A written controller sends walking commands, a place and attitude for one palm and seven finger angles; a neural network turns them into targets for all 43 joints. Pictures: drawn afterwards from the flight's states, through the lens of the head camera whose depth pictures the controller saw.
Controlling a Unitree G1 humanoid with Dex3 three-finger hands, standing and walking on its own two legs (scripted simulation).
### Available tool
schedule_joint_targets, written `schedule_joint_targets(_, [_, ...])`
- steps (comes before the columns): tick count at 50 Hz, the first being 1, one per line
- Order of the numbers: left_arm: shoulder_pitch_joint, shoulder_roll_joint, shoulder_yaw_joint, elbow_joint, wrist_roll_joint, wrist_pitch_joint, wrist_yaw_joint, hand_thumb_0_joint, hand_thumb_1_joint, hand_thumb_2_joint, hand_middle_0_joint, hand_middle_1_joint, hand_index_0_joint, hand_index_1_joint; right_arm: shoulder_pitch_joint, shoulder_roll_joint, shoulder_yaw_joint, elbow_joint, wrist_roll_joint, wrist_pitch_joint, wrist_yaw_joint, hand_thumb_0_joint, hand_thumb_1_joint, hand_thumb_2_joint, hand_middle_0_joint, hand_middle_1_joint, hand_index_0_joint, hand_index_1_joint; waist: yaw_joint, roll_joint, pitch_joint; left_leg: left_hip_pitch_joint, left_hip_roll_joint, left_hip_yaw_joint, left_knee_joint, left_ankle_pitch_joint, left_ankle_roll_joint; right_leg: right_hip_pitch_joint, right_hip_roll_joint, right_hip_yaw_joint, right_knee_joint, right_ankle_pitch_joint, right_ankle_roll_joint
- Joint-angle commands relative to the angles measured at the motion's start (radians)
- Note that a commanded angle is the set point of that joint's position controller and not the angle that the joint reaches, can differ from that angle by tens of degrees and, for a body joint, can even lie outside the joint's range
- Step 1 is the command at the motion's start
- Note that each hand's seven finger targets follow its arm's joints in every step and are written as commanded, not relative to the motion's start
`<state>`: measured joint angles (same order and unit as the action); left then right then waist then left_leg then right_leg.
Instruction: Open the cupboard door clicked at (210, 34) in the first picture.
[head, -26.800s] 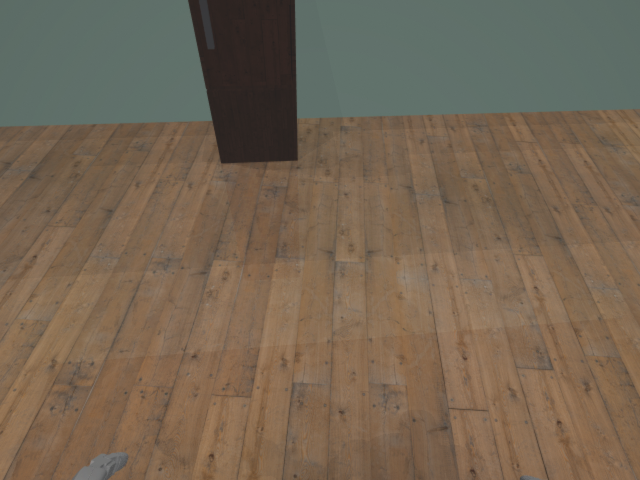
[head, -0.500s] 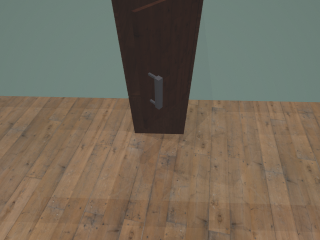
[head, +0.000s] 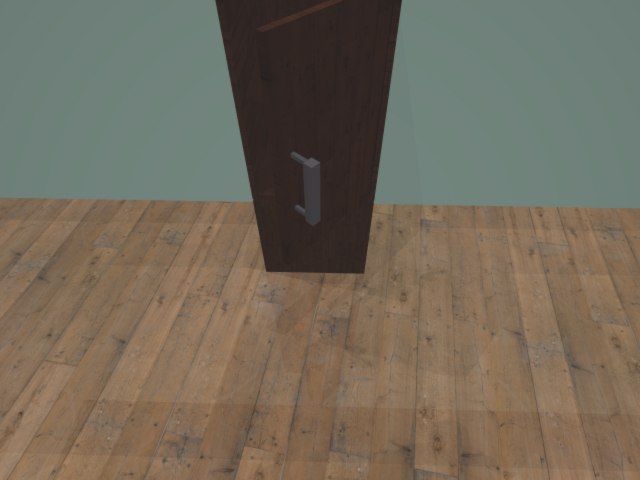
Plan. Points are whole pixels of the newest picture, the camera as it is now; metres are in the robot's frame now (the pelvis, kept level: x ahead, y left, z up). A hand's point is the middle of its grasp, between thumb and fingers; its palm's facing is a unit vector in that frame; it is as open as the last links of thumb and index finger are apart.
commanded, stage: walk to a spot facing it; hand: left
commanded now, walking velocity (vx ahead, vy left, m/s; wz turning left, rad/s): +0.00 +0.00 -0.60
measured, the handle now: (304, 189) +0.70 +0.08 -0.09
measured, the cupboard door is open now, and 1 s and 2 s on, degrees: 49 49 49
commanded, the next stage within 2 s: none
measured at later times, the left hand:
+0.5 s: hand out of the picture +0.10 +0.18 -0.17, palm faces -0.17 -0.95 -0.26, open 7.4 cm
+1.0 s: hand (241, 461) +0.18 +0.14 -0.19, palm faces -0.44 -0.87 -0.20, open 7.4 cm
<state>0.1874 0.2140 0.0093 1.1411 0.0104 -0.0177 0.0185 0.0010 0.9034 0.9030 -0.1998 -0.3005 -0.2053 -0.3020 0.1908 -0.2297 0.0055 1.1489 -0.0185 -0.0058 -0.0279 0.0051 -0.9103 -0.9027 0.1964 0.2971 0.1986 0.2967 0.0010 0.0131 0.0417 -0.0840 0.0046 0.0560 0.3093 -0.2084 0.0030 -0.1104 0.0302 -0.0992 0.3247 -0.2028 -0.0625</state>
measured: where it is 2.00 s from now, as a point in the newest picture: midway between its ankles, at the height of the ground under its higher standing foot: outside the picture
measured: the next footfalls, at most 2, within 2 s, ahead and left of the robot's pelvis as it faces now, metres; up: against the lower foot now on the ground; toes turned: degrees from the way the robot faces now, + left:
right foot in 0.52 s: +0.00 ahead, -0.14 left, +0.00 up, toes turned -16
left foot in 0.88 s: +0.09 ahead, +0.09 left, +0.00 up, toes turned -28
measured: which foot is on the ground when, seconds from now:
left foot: down 0.00-0.52, up 0.54-0.86, down 0.88-1.00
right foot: down 0.00-0.30, up 0.32-0.50, down 0.52-0.88, up 0.90-1.00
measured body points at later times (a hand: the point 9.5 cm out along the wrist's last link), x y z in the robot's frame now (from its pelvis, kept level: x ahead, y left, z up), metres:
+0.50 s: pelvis -0.01 -0.01 -0.02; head +0.03 -0.04 +0.43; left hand +0.11 +0.23 -0.15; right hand -0.06 -0.26 -0.18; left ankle -0.03 +0.11 -0.75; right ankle -0.04 -0.12 -0.73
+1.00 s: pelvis +0.01 -0.01 -0.01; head +0.08 -0.01 +0.43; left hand +0.21 +0.18 -0.17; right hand -0.02 -0.28 -0.13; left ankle +0.06 +0.11 -0.75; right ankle -0.07 -0.12 -0.68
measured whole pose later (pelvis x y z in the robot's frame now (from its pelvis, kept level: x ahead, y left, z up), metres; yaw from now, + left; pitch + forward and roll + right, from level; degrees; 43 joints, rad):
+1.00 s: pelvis +0.01 -0.01 -0.01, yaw -30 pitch +2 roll -2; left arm 0.15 0.27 0.10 0.91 0.02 0.07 -0.03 0.00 0.90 0.90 -0.20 -0.30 -0.20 -0.30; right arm 0.14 -0.19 -0.02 0.88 -0.03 0.00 -0.04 0.00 -0.91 -0.90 0.20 0.30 0.20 0.30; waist 0.03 -0.05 0.11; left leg -0.25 0.06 0.02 0.51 -0.29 -0.01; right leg -0.50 0.05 0.05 1.03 -0.49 0.05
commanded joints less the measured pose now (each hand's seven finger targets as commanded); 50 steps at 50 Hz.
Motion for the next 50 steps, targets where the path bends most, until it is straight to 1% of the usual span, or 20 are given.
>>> schedule_joint_targets(1, [0.052, 0.113, 0.030, -0.038, -0.001, 0.005, 0.017, 0.000, 0.900, 0.900, -0.200, -0.300, -0.200, -0.300, 0.089, -0.065, -0.022, -0.025, 0.000, 0.005, -0.015, 0.000, -0.900, -0.900, 0.200, 0.300, 0.200, 0.300, -0.012, -0.024, -0.022, -0.016, 0.122, -0.053, 0.030, 0.171, 0.008, -0.014, -0.163, 0.178, -0.009, 0.319, 0.012])
schedule_joint_targets(11, [0.017, 0.153, 0.082, -0.147, 0.012, 0.049, -0.004, 0.000, 0.900, 0.900, -0.200, -0.300, -0.200, -0.300, 0.095, -0.093, -0.070, -0.117, 0.001, 0.028, -0.027, 0.000, -0.900, -0.900, 0.200, 0.300, 0.200, 0.300, -0.024, -0.036, 0.003, -0.056, 0.144, 0.003, 0.145, -0.034, 0.013, -0.196, -0.150, 0.302, 0.069, 0.179, -0.032])
schedule_joint_targets(14, [-0.007, 0.106, 0.081, -0.188, 0.012, 0.056, -0.017, 0.000, 0.900, 0.900, -0.200, -0.300, -0.200, -0.300, 0.107, -0.150, -0.087, -0.134, -0.008, 0.017, -0.032, 0.000, -0.900, -0.900, 0.200, 0.300, 0.200, 0.300, -0.027, 0.143, -0.001, -0.006, 0.318, -0.156, 0.001, 0.012, 0.100, -0.319, -0.024, 0.183, 0.328, 0.048, 0.019])
schedule_joint_targets(15, [-0.024, 0.094, 0.083, -0.204, 0.013, 0.059, -0.020, 0.000, 0.900, 0.900, -0.200, -0.300, -0.200, -0.300, 0.115, -0.160, -0.091, -0.139, -0.010, 0.010, -0.034, 0.000, -0.900, -0.900, 0.200, 0.300, 0.200, 0.300, -0.027, 0.217, -0.009, 0.010, 0.415, -0.205, -0.050, 0.129, 0.162, -0.367, -0.008, 0.123, 0.523, -0.222, 0.037])
schedule_joint_targets(17, [-0.030, 0.100, 0.096, -0.224, 0.016, 0.072, -0.026, 0.000, 0.900, 0.900, -0.200, -0.300, -0.200, -0.300, 0.104, -0.151, -0.085, -0.155, -0.016, 0.000, -0.037, 0.000, -0.900, -0.900, 0.200, 0.300, 0.200, 0.300, -0.008, 0.141, -0.009, 0.007, 0.445, -0.167, -0.033, 0.283, 0.200, -0.417, -0.040, 0.152, 0.705, -0.324, 0.055])
schedule_joint_targets(20, [-0.019, 0.058, 0.089, -0.232, 0.014, 0.068, -0.038, 0.000, 0.900, 0.900, -0.200, -0.300, -0.200, -0.300, 0.045, -0.158, -0.090, -0.184, -0.021, -0.004, -0.034, 0.000, -0.900, -0.900, 0.200, 0.300, 0.200, 0.300, 0.016, 0.090, -0.022, -0.013, 0.394, -0.021, 0.050, 0.391, 0.150, -0.327, -0.071, 0.097, 0.574, -0.285, 0.058])
schedule_joint_targets(24, [0.077, 0.081, 0.098, -0.216, 0.014, 0.059, -0.040, 0.000, 0.900, 0.900, -0.200, -0.300, -0.200, -0.300, 0.029, -0.188, -0.101, -0.197, -0.013, 0.011, -0.020, 0.000, -0.900, -0.900, 0.200, 0.300, 0.200, 0.300, 0.051, 0.061, -0.036, -0.113, 0.308, 0.095, 0.248, 0.253, 0.049, -0.092, -0.035, 0.021, 0.244, -0.051, 0.048])
schedule_joint_targets(25, [0.134, 0.153, 0.111, -0.204, 0.021, 0.046, -0.032, 0.000, 0.900, 0.900, -0.200, -0.300, -0.200, -0.300, 0.014, -0.159, -0.102, -0.221, -0.001, 0.015, -0.014, 0.000, -0.900, -0.900, 0.200, 0.300, 0.200, 0.300, 0.078, -0.115, -0.045, -0.220, 0.211, 0.150, 0.449, 0.077, -0.011, -0.004, -0.128, 0.201, 0.081, 0.201, 0.004])
schedule_joint_targets(26, [0.166, 0.273, 0.136, -0.205, 0.026, 0.038, -0.013, 0.000, 0.900, 0.900, -0.200, -0.300, -0.200, -0.300, -0.023, -0.079, -0.090, -0.270, 0.010, 0.019, -0.007, 0.000, -0.900, -0.900, 0.200, 0.300, 0.200, 0.300, 0.093, -0.381, -0.045, -0.445, 0.056, 0.153, 0.700, -0.420, -0.064, 0.060, -0.385, 0.599, -0.011, 0.472, -0.127])
schedule_joint_targets(27, [0.187, 0.286, 0.136, -0.204, 0.010, 0.038, -0.002, 0.000, 0.900, 0.900, -0.200, -0.300, -0.200, -0.300, -0.053, -0.101, -0.087, -0.278, 0.010, 0.032, -0.008, 0.000, -0.900, -0.900, 0.200, 0.300, 0.200, 0.300, 0.110, -0.313, -0.041, -0.472, 0.067, 0.000, 0.842, -0.457, -0.052, 0.031, -0.412, 0.630, -0.023, 0.416, -0.200])
schedule_joint_targets(28, [0.130, 0.279, 0.132, -0.222, 0.011, 0.044, -0.001, 0.000, 0.900, 0.900, -0.200, -0.300, -0.200, -0.300, -0.055, -0.091, -0.089, -0.287, 0.012, 0.033, 0.001, 0.000, -0.900, -0.900, 0.200, 0.300, 0.200, 0.300, 0.075, -0.238, 0.006, -0.497, 0.091, -0.037, 0.877, -0.401, -0.047, -0.049, -0.383, 0.594, -0.033, 0.185, -0.212])
schedule_joint_targets(30, [0.037, 0.216, 0.125, -0.255, 0.021, 0.042, 0.012, 0.000, 0.900, 0.900, -0.200, -0.300, -0.200, -0.300, -0.071, -0.089, -0.093, -0.279, 0.007, 0.028, 0.000, 0.000, -0.900, -0.900, 0.200, 0.300, 0.200, 0.300, 0.033, -0.188, -0.036, -0.487, 0.093, -0.066, 0.857, -0.295, -0.054, -0.043, -0.294, 0.537, 0.024, 0.260, -0.167])
schedule_joint_targets(34, [0.050, 0.218, 0.119, -0.266, 0.022, 0.035, 0.008, 0.000, 0.900, 0.900, -0.200, -0.300, -0.200, -0.300, -0.077, -0.052, -0.082, -0.287, 0.013, 0.029, 0.001, 0.000, -0.900, -0.900, 0.200, 0.300, 0.200, 0.300, 0.027, -0.096, -0.092, -0.381, 0.047, -0.044, 0.670, -0.247, -0.067, -0.044, -0.238, 0.487, 0.051, 0.334, -0.148])
schedule_joint_targets(38, [0.049, 0.220, 0.124, -0.269, 0.025, 0.042, 0.001, 0.000, 0.900, 0.900, -0.200, -0.300, -0.200, -0.300, -0.080, -0.056, -0.082, -0.309, 0.020, 0.019, -0.005, 0.000, -0.900, -0.900, 0.200, 0.300, 0.200, 0.300, 0.026, -0.163, -0.093, -0.318, 0.014, -0.051, 0.479, -0.231, -0.058, -0.047, -0.210, 0.530, 0.066, 0.349, -0.136])
schedule_joint_targets(41, [-0.001, 0.207, 0.122, -0.284, 0.017, 0.050, -0.004, 0.000, 0.900, 0.900, -0.200, -0.300, -0.200, -0.300, 0.005, -0.074, -0.084, -0.291, 0.024, 0.010, -0.014, 0.000, -0.900, -0.900, 0.200, 0.300, 0.200, 0.300, -0.025, -0.171, -0.104, -0.133, 0.002, -0.051, 0.227, -0.081, -0.051, -0.145, -0.157, 0.510, 0.125, 0.302, -0.065])
schedule_joint_targets(42, [-0.019, 0.180, 0.114, -0.294, 0.009, 0.053, -0.006, 0.000, 0.900, 0.900, -0.200, -0.300, -0.200, -0.300, 0.044, -0.103, -0.090, -0.280, 0.021, 0.002, -0.021, 0.000, -0.900, -0.900, 0.200, 0.300, 0.200, 0.300, -0.046, -0.105, -0.108, 0.015, 0.043, -0.074, 0.103, -0.020, -0.041, -0.264, -0.109, 0.470, 0.175, 0.202, -0.018])
schedule_joint_targets(43, [-0.008, 0.117, 0.102, -0.316, -0.001, 0.055, -0.015, 0.000, 0.900, 0.900, -0.200, -0.300, -0.200, -0.300, 0.063, -0.191, -0.103, -0.282, 0.006, -0.010, -0.027, 0.000, -0.900, -0.900, 0.200, 0.300, 0.200, 0.300, -0.053, 0.157, -0.108, 0.118, 0.265, -0.326, -0.030, -0.039, 0.030, -0.444, 0.017, 0.349, 0.325, -0.078, 0.041])
schedule_joint_targets(44, [-0.035, 0.112, 0.095, -0.339, 0.000, 0.053, -0.026, 0.000, 0.900, 0.900, -0.200, -0.300, -0.200, -0.300, 0.081, -0.258, -0.115, -0.293, -0.008, -0.008, -0.031, 0.000, -0.900, -0.900, 0.200, 0.300, 0.200, 0.300, -0.058, 0.315, -0.077, 0.070, 0.485, -0.507, -0.076, 0.096, 0.143, -0.509, 0.050, 0.175, 0.579, -0.422, 0.093])
schedule_joint_targets(46, [-0.045, 0.142, 0.107, -0.351, 0.014, 0.051, -0.039, 0.000, 0.900, 0.900, -0.200, -0.300, -0.200, -0.300, 0.013, -0.218, -0.097, -0.327, -0.019, -0.008, -0.033, 0.000, -0.900, -0.900, 0.200, 0.300, 0.200, 0.300, -0.018, 0.134, -0.033, -0.077, 0.458, -0.410, -0.035, 0.244, 0.207, -0.476, -0.015, 0.174, 0.793, -0.357, 0.115])
schedule_joint_targets(50, [-0.047, 0.102, 0.094, -0.325, 0.010, 0.058, -0.056, 0.000, 0.900, 0.900, -0.200, -0.300, -0.200, -0.300, 0.007, -0.169, -0.082, -0.328, -0.018, -0.009, -0.032, 0.000, -0.900, -0.900, 0.200, 0.300, 0.200, 0.300, -0.001, 0.190, -0.074, 0.028, 0.287, -0.093, 0.105, 0.624, 0.118, -0.463, -0.035, 0.095, 0.755, -0.283, 0.126])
